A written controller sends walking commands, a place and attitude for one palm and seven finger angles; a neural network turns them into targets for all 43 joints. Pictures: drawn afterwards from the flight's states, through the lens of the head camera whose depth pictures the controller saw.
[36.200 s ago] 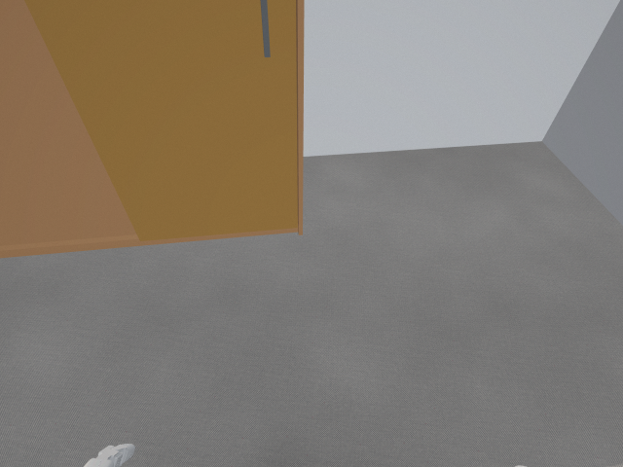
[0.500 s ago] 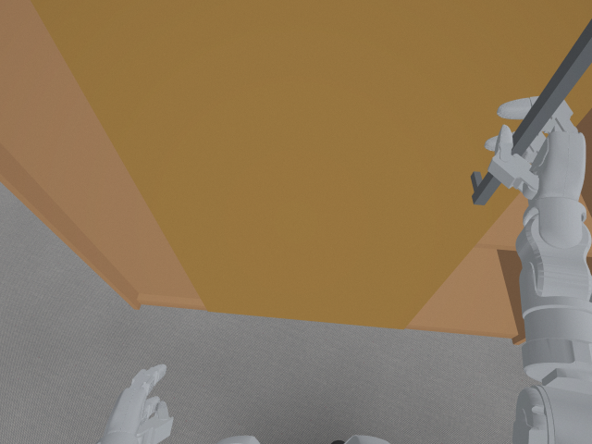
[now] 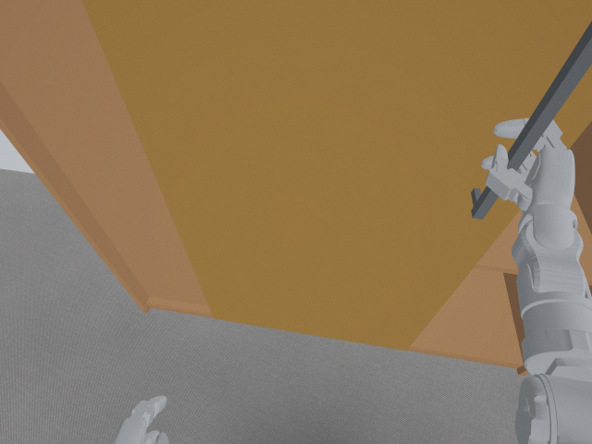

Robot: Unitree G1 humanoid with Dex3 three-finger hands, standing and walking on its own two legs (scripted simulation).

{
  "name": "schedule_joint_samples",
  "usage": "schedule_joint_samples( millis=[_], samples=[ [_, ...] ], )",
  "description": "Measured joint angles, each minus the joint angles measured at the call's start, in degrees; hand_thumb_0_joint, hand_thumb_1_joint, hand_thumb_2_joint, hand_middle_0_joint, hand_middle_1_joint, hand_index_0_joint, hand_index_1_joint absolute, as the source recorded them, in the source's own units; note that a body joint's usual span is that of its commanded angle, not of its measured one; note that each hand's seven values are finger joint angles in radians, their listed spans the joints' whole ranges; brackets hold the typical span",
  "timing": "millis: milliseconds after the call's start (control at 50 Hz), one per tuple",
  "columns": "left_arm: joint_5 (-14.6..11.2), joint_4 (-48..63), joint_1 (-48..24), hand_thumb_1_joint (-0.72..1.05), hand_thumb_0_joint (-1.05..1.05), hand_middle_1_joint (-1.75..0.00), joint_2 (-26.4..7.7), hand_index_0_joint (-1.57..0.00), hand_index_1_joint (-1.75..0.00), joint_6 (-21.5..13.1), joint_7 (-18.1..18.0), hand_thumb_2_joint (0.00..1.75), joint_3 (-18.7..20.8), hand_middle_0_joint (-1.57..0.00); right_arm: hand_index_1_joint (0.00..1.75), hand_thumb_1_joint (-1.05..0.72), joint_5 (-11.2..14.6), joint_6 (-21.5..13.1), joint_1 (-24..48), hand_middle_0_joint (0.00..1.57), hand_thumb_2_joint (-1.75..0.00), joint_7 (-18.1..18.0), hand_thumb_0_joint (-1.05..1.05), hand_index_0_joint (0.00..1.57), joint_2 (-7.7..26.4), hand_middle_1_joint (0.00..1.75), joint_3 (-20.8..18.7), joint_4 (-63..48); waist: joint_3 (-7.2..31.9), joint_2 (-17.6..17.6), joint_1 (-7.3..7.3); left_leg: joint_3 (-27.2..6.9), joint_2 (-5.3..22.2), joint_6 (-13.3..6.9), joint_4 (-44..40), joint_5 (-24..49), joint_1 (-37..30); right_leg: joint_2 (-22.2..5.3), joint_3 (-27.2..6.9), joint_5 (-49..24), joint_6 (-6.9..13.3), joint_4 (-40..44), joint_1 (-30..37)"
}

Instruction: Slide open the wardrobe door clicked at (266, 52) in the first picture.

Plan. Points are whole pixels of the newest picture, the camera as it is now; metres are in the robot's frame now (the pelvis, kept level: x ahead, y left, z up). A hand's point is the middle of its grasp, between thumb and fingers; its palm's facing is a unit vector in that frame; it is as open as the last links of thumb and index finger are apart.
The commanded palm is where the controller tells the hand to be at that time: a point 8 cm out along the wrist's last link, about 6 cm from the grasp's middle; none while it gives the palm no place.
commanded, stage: loosen the grip on the handle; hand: right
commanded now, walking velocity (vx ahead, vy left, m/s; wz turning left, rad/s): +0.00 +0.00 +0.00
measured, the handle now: (531, 120) +0.47 -0.25 +0.20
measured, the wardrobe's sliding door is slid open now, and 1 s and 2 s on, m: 0.38 0.38 0.38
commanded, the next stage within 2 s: slip the hand off the handle in 0.64 s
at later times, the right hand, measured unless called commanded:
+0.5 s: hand (492, 180) +0.43 -0.22 +0.14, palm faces +0.24 +0.96 -0.17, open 13.1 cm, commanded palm +0.39 -0.27 +0.15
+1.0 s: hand (504, 186) +0.43 -0.24 +0.13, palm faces +0.26 +0.95 -0.16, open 14.2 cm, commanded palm +0.39 -0.30 +0.14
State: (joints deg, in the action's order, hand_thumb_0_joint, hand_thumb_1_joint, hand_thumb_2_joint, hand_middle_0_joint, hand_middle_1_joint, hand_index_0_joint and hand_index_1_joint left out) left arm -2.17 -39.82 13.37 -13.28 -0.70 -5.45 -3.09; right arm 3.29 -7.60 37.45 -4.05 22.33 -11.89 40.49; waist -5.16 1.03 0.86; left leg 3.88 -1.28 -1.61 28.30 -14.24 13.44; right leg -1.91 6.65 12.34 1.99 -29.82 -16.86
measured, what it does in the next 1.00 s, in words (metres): stands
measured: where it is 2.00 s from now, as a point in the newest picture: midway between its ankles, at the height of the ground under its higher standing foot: outside the picture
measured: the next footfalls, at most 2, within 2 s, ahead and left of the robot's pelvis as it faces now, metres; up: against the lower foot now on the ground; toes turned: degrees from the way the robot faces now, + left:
none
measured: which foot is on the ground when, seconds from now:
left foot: down 0.00-1.00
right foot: down 0.00-1.00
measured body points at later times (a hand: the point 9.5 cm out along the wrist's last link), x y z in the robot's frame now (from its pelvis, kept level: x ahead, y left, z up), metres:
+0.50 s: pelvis -0.02 +0.00 -0.01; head +0.01 -0.01 +0.44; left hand +0.05 +0.28 -0.11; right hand +0.41 -0.27 +0.15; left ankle +0.01 +0.10 -0.74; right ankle +0.04 -0.09 -0.74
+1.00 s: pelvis +0.02 -0.01 -0.01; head +0.04 -0.01 +0.44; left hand +0.15 +0.24 -0.10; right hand +0.41 -0.29 +0.14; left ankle +0.01 +0.10 -0.74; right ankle +0.04 -0.09 -0.74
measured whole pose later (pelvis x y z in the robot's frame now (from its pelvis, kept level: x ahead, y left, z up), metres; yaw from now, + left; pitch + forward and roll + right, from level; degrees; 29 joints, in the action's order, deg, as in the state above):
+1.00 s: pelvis +0.02 -0.01 -0.01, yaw +1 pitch +5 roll +1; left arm -1.5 -37.3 15.3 -13.8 -5.4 -4.1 -1.9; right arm 2.1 -8.2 30.6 0.0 21.5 -16.5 37.2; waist 3.1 0.2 1.0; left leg 2.8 -0.9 -1.3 33.2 -17.3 20.4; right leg 0.0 4.7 15.4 3.0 -34.3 -23.5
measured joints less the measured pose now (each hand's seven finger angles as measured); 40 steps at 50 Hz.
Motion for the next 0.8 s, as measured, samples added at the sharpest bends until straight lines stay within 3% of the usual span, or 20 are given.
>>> schedule_joint_samples(
  millis=[60,100,120,200,320,460,500,660,800],
  samples=[
    [0.0,-0.4,0.4,0.91,0.01,-0.3,-0.3,-0.2,-0.3,0.0,-0.1,0.9,0.2,-0.21,1.4,-0.77,0.1,-0.1,0.5,0.45,-0.79,0.0,-0.07,0.35,0.0,1.4,0.1,1.3,0.3,0.1,-0.02,-0.1,0.0,0.0,-0.1,0.1,0.0,0.0,0.1,-0.1,0.1,0.1,0.0],
    [0.7,-0.9,0.7,0.91,0.01,-0.3,0.0,-0.2,-0.3,-1.6,1.0,0.9,1.5,-0.21,1.4,-0.74,-4.0,0.1,3.9,0.46,-0.79,3.0,-0.08,0.36,0.5,1.4,-2.2,5.7,0.9,-0.5,-0.4,-0.4,0.0,-0.1,0.2,0.4,1.0,0.0,0.5,-0.3,0.2,0.2,-0.6],
    [0.9,-1.3,1.3,0.91,0.01,-0.3,0.2,-0.2,-0.3,-3.0,1.6,0.9,1.9,-0.21,1.4,-0.71,-4.6,1.4,6.1,0.46,-0.79,4.0,-0.07,0.37,0.9,1.4,-2.9,8.8,2.4,-1.3,0.04,-0.2,0.4,-0.3,0.7,0.3,2.2,0.5,0.3,-1.0,0.3,0.8,-1.5],
    [1.5,-1.5,3.1,0.91,0.01,-0.3,-1.1,-0.21,-0.3,-6.2,2.7,0.9,2.7,-0.21,1.4,-0.6,-3.2,1.4,6.4,0.45,-0.74,5.7,-0.04,0.43,0.5,1.4,-6.7,12.5,6.4,-2.0,1.32,0.4,0.9,-0.5,1.3,0.3,4.1,0.9,-0.3,-2.1,0.0,1.4,-3.1],
    [1.1,-0.4,3.9,0.91,0.01,-0.3,-3.3,-0.2,-0.3,-6.7,3.2,0.9,3.3,-0.21,1.36,-0.2,-4.3,-3.5,5.9,0.43,-0.56,2.0,-0.01,0.35,2.1,1.36,-4.9,13.6,6.5,-2.0,2.74,0.5,0.8,-0.6,4.3,-0.2,7.0,0.7,-0.5,-1.3,0.3,-1.7,-6.0],
    [0.2,-0.9,5.9,0.91,0.01,-0.3,-3.3,-0.2,-0.3,-7.1,2.5,0.9,2.6,-0.21,1.32,0.3,-3.4,-5.4,6.2,0.4,-0.32,3.1,0.0,0.33,3.2,1.33,-2.1,13.1,5.8,-2.5,2.08,-0.1,0.1,-0.7,5.4,-0.2,9.6,1.5,-2.5,-0.8,0.5,-3.6,-8.8],
    [0.3,-1.2,6.3,0.91,0.01,-0.3,-2.9,-0.2,-0.3,-7.0,2.4,0.9,2.4,-0.21,1.3,0.38,-2.9,-5.5,4.9,0.38,-0.28,3.3,0.0,0.33,2.8,1.31,-3.6,12.0,6.1,-2.4,2.24,-0.5,-0.1,-0.7,5.4,-0.3,9.8,1.3,-2.3,-0.4,0.4,-3.8,-9.0],
    [0.8,-0.9,7.0,0.91,0.01,-0.3,-1.5,-0.2,-0.3,-6.4,2.1,0.9,2.0,-0.21,1.22,0.52,-1.8,-5.0,-3.0,0.38,-0.21,3.1,0.0,0.31,0.5,1.27,-4.0,2.6,6.7,-0.8,1.65,-1.3,-0.2,-0.1,4.4,-1.3,7.8,1.4,-1.6,1.4,0.9,-3.8,-7.2],
    [0.8,-0.3,4.6,0.91,0.01,-0.3,-0.5,-0.2,-0.3,-6.2,1.9,0.9,1.4,-0.21,1.2,0.54,-0.6,-2.9,-4.8,0.38,-0.2,3.1,-0.01,0.33,-1.8,1.25,-3.0,-1.3,7.3,-0.5,0.48,-0.9,0.4,0.3,4.1,-2.2,6.9,2.0,-2.0,2.2,1.1,-3.7,-6.6]
  ],
)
